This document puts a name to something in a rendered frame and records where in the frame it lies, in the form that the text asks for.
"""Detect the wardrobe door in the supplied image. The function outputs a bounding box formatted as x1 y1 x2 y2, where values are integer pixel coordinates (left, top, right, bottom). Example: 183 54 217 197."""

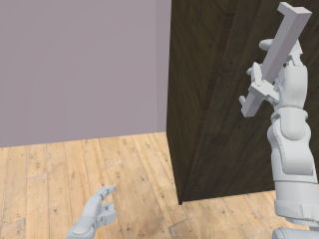
182 0 319 202

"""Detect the right robot hand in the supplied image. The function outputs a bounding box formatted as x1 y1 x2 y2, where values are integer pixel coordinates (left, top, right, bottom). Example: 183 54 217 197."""
246 39 308 111

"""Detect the right robot upper arm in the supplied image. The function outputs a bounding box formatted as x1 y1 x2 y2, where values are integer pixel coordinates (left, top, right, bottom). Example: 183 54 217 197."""
271 227 319 239

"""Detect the robot left forearm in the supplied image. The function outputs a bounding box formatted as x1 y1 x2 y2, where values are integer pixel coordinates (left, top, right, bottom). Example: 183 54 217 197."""
66 216 97 239

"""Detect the robot right forearm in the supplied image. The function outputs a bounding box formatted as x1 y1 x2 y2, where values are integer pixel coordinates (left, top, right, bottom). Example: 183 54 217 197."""
267 107 319 232

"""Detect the handle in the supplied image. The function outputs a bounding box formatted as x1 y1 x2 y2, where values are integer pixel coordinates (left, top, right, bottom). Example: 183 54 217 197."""
239 2 312 118

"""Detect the left robot hand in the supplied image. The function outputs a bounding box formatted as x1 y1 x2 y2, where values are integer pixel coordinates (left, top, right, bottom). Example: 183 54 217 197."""
81 185 117 230

